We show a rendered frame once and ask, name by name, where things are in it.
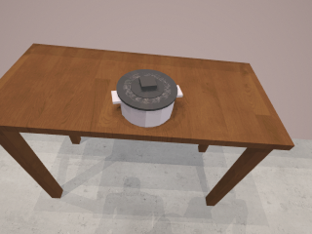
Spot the pot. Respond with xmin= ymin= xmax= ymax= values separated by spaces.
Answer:
xmin=111 ymin=85 xmax=183 ymax=128

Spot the knob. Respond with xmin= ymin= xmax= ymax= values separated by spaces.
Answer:
xmin=138 ymin=76 xmax=157 ymax=90

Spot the table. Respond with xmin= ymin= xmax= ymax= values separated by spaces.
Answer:
xmin=0 ymin=43 xmax=294 ymax=206

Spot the lid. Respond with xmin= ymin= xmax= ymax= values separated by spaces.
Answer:
xmin=116 ymin=69 xmax=178 ymax=111

